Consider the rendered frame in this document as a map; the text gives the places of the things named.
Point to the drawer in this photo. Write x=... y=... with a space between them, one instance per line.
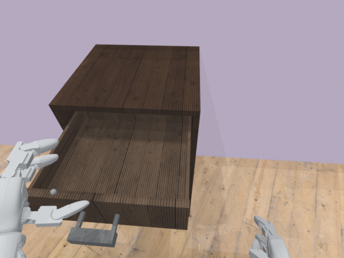
x=135 y=165

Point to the robot left forearm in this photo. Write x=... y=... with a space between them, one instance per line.
x=11 y=244

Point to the robot right hand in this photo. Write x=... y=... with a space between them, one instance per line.
x=273 y=247

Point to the robot left hand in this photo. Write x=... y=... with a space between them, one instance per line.
x=13 y=192

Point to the cabinet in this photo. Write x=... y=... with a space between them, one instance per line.
x=139 y=79

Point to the handle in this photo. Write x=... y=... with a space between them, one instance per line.
x=93 y=237

